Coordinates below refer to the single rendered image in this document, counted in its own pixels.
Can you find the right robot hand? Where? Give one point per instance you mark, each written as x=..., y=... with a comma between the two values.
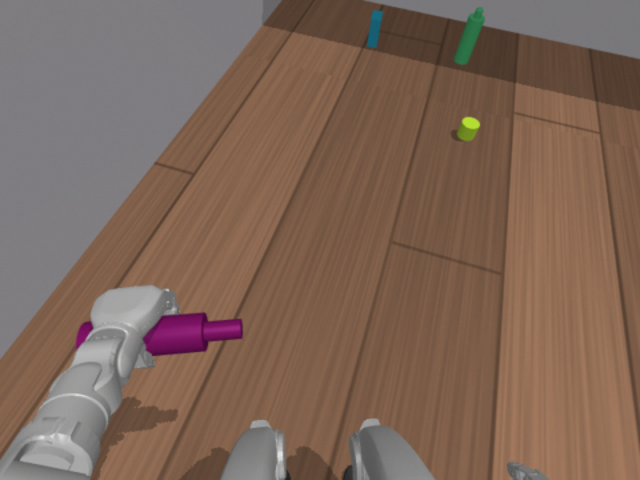
x=520, y=472

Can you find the left robot hand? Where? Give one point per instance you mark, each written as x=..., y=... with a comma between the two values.
x=139, y=307

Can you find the left robot arm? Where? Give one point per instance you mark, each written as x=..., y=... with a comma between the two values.
x=63, y=440

